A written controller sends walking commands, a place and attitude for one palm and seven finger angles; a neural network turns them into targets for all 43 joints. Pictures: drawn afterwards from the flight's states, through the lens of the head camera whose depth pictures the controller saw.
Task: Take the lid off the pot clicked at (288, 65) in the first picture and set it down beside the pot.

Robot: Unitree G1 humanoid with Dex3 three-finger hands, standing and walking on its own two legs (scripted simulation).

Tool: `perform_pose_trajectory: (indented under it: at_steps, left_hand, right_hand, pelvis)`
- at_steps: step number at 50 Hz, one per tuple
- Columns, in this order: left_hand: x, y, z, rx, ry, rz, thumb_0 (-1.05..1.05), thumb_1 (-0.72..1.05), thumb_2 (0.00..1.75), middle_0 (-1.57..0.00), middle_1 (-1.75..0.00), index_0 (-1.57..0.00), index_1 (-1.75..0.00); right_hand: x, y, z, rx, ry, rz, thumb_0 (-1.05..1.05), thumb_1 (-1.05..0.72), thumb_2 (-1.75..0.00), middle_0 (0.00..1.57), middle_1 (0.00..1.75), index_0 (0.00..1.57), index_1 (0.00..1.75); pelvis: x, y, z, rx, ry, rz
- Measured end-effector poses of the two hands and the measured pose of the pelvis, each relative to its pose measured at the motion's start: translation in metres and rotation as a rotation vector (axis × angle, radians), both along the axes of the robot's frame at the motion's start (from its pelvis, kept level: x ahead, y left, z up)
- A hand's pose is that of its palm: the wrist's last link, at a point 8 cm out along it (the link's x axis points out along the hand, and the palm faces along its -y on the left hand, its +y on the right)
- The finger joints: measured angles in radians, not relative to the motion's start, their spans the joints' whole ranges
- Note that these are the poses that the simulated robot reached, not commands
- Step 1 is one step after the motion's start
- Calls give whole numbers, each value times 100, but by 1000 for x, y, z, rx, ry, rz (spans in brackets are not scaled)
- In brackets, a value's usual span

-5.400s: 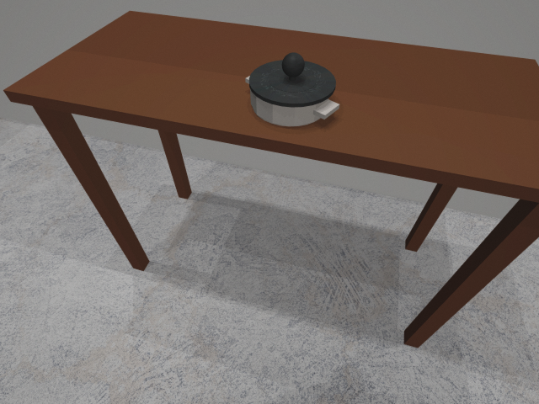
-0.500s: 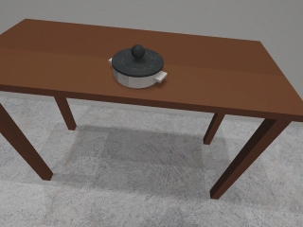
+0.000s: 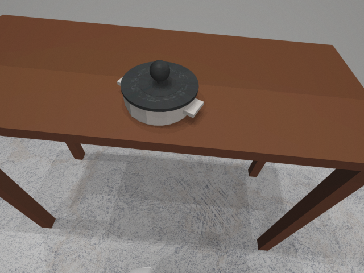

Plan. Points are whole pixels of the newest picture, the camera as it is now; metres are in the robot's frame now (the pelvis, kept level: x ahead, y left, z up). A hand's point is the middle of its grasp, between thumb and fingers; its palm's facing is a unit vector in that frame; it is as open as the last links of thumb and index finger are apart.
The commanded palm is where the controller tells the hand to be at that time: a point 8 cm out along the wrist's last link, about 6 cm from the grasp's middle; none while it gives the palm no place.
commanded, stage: come to a stop and stand still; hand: left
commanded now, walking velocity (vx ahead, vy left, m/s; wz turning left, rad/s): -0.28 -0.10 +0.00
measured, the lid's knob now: (159, 70) +0.49 +0.10 +0.19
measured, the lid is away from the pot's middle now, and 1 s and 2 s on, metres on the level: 0.00 0.00 0.00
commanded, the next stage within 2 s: look again from close up in 1.92 s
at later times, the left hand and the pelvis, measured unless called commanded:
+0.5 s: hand out of the picture +0.08 +0.15 -0.14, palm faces +0.03 -0.97 -0.24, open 7.3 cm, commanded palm none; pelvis +0.01 -0.04 +0.02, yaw +0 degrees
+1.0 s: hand out of the picture +0.00 +0.22 -0.15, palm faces +0.04 -0.98 -0.20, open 7.3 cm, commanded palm none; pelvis -0.03 +0.03 +0.03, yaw +0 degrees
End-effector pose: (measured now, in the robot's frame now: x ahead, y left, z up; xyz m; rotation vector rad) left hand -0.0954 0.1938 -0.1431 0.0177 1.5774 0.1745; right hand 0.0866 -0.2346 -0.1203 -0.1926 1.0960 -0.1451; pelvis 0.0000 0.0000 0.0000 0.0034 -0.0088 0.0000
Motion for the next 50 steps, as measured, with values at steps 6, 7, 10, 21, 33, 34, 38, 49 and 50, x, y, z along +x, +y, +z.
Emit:
perform_pose_trajectory:
  at_steps: [6, 7, 10, 21, 33, 34, 38, 49, 50]
  left_hand:
    - [82, 25, 2, 55, -126, -54, 1, 91, 89, -20, -30, -20, -30]
    - [98, 27, 6, 65, -170, -56, 0, 91, 89, -19, -30, -20, -30]
    - [140, 29, 17, 88, -276, -71, 0, 92, 89, -19, -30, -20, -30]
    - [174, 7, 29, 150, -345, -147, 0, 92, 89, -19, -30, -20, -30]
    - [131, 20, 16, 101, -305, -90, 0, 91, 89, -20, -30, -20, -30]
    - [127, 25, 12, 94, -300, -85, 0, 91, 89, -20, -30, -20, -30]
    - [112, 44, 3, 78, -267, -74, 0, 91, 89, -20, -30, -20, -30]
    - [91, 70, 23, 91, -220, -87, 0, 91, 89, -19, -30, -20, -30]
    - [90, 70, 24, 92, -215, -92, 0, 91, 89, -19, -30, -20, -30]
  right_hand:
    - [8, 12, 9, 7, 17, -9, 0, -92, -89, 19, 30, 20, 30]
    - [6, 12, 10, 5, 36, -14, 0, -92, -89, 19, 30, 20, 30]
    - [2, 4, 11, -3, 86, -14, -1, -95, -89, 20, 30, 21, 30]
    - [-15, -34, -11, 50, 171, -67, 0, -92, -89, 20, 30, 20, 30]
    - [-35, -29, 9, -18, 191, -44, 1, -91, -89, 19, 30, 20, 30]
    - [-36, -25, 10, -27, 178, -41, 1, -91, -89, 19, 30, 20, 30]
    - [-46, -4, 18, -42, 144, -39, 0, -91, -89, 19, 30, 20, 30]
    - [-80, 30, 21, -16, 186, -57, 1, -94, -89, 20, 30, 21, 30]
    - [-84, 31, 20, -12, 192, -62, 1, -94, -89, 20, 30, 21, 30]
  pelvis:
    - [17, 1, 11, 0, -21, -8]
    - [18, 0, 14, -1, -19, -4]
    - [19, -3, 20, -5, -12, 4]
    - [19, -37, 12, 15, 0, 4]
    - [-1, -19, 16, 3, 10, 12]
    - [-3, -15, 14, -4, 8, 15]
    - [-11, 0, 14, -10, -10, 6]
    - [-24, 25, 30, -17, 17, 2]
    - [-25, 26, 30, -15, 18, 2]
